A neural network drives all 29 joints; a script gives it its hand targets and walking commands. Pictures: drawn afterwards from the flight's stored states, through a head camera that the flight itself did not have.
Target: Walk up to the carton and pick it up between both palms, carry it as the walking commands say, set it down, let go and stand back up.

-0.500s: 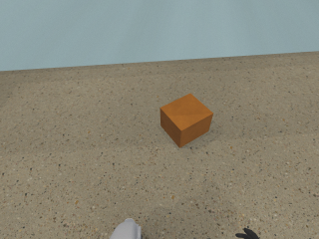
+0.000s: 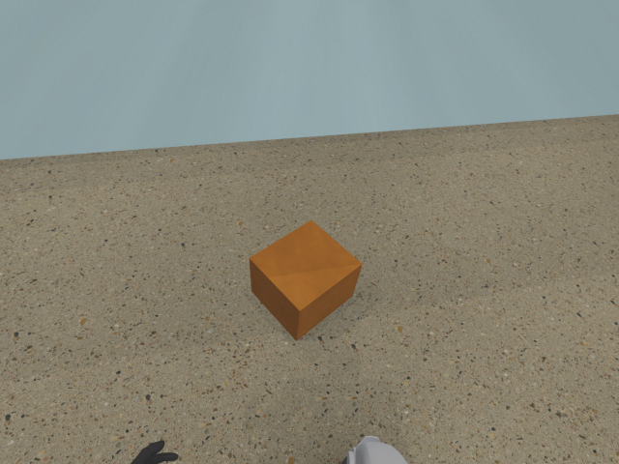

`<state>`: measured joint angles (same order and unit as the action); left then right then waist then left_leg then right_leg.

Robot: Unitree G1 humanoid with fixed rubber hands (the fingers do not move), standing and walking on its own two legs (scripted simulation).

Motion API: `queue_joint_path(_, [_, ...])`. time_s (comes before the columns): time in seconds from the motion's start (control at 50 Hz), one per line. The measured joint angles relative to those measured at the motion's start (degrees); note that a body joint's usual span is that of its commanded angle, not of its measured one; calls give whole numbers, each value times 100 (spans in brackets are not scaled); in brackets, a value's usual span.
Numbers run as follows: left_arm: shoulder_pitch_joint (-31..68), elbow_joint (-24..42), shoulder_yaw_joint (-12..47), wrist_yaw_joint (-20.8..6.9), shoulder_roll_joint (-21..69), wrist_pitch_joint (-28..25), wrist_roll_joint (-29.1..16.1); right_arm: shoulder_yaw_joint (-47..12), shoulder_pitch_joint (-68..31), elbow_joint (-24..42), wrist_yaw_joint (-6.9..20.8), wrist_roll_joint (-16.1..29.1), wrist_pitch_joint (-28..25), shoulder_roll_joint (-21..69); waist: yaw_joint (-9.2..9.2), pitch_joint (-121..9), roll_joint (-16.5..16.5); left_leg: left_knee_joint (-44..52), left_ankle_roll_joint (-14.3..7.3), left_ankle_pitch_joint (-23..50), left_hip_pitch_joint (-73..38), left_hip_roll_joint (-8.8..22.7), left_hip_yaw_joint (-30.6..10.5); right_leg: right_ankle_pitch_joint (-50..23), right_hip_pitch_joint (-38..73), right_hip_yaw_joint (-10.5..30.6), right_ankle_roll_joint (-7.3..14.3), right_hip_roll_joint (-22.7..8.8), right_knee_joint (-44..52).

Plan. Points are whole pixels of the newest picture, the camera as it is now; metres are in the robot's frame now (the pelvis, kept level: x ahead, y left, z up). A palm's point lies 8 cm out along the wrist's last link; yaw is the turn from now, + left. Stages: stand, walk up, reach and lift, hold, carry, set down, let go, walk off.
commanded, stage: walk up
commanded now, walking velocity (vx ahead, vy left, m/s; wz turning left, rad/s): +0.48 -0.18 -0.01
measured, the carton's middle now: (304, 278) +0.84 -0.08 -0.68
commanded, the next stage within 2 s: none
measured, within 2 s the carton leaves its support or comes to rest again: neither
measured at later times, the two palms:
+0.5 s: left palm out of the picture +0.12 +0.18 -0.11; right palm (472, 368) +0.29 -0.30 -0.14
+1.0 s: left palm (169, 320) +0.40 +0.22 -0.15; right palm (467, 375) +0.27 -0.27 -0.11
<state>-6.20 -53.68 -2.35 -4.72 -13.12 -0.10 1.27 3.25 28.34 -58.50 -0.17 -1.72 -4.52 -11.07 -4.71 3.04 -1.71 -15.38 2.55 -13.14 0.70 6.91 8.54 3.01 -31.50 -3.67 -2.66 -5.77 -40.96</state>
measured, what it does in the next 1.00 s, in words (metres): walks ahead: right foot, then left foot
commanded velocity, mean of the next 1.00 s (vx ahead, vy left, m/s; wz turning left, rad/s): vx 0.35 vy -0.02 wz -0.01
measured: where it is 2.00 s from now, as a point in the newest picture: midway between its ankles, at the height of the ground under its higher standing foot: (305, 415)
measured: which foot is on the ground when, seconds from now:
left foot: down 0.00-0.12, up 0.14-0.66, down 0.68-1.00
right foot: up 0.00-0.10, down 0.12-0.68, up 0.70-1.00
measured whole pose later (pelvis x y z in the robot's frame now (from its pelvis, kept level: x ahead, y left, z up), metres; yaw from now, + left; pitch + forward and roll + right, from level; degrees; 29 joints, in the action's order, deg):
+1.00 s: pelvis +0.33 -0.01 +0.00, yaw -1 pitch +0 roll -3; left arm -11.2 -57.2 -3.1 -2.5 -13.6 1.4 1.6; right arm 3.2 23.1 -59.7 -1.0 -1.9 -3.0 -11.2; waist -3.0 1.9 -2.5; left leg -19.0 0.6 -8.2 10.3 7.3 8.0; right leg 11.9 -26.5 -3.3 -2.7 -5.0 -48.2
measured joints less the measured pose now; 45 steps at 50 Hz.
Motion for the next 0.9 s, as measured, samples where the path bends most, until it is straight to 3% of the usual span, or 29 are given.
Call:
queue_joint_path(0.1, [300, 152, 22, 48, 91, -167, 31, -6, 119, -61, 10, -1, 33, -20, -39, -18, 96, -252, 258, -481, -138, 100, 30, 348, 476, -258, 141, 79, 1044])
queue_joint_path(0.14, [297, 145, -29, 151, 66, -337, 86, -65, 136, -83, 29, -21, 70, -34, 45, -93, 89, -1385, 103, -1097, 290, 169, -97, 218, 677, -299, 343, 104, 1207])
queue_joint_path(0.18, [124, 72, -59, 251, 109, -442, 96, -77, -199, -15, 31, -12, 134, -102, 168, -15, 228, -3211, -125, -1447, 1057, 117, -551, 498, 568, -301, 461, 226, 739])
queue_joint_path(0.22, [-229, -71, -42, 300, 146, -450, 60, -23, -546, 58, 34, -27, 138, -147, 279, -47, 282, -4493, -197, -1145, 1766, -56, -701, 722, 797, -272, 476, 244, 864])
queue_joint_path(0.28, [-758, -352, -48, 355, 198, -466, 11, 51, -976, 169, 100, -37, 186, -221, 457, -68, 364, -4940, -173, -344, 2416, -72, -579, 643, 1394, -269, 436, 245, 1463])
queue_joint_path(0.4, [-1622, -619, -7, 437, 246, -552, -17, 143, -1530, 360, 201, -35, 447, -332, 743, -70, 429, -4597, -71, 534, 3120, -52, -506, 712, 2236, -236, 394, 191, 2099])
queue_joint_path(0.54, [-2088, -724, 4, 534, 340, -498, 16, 79, -1976, 454, 239, 7, 553, -222, 921, -50, 341, -3392, 129, 694, 3169, -112, -417, 944, 2834, -197, 204, 57, 2419])
queue_joint_path(0.66, [-2048, -838, 24, 526, 274, -340, -18, -87, -2113, 614, 171, 65, 327, -22, 825, -55, 240, -1614, 54, 531, 2188, -155, -130, 1609, 3041, -359, -31, 44, 1916])
queue_joint_path(0.68, [-2066, -844, 22, 528, 265, -324, -39, -94, -2063, 630, 137, 27, 235, -57, 799, -107, 291, -1399, -18, 705, 1976, -121, -131, 1867, 2912, -358, -17, 74, 1502])
queue_joint_path(0.74, [-1741, -818, -87, 529, 62, -184, -30, -151, -1881, 520, 29, 20, 131, 30, 708, -17, -40, -1750, -239, 188, 1939, -199, -42, 2523, 2027, 128, 123, 133, -633])
queue_joint_path(0.8, [-1383, -680, -164, 456, -106, -59, 10, -103, -1494, 339, -58, 68, 139, -7, 574, 10, -179, -1324, -353, 226, 1572, -129, -18, 2081, 1241, 183, 106, 269, -1787])
queue_joint_path(0.9, [-844, -417, -170, 315, -153, 95, 56, -1, -852, 20, -102, 44, 147, -73, 342, -30, -150, -649, -290, 458, 1150, -37, -86, 1203, 543, 89, 60, 161, -1771])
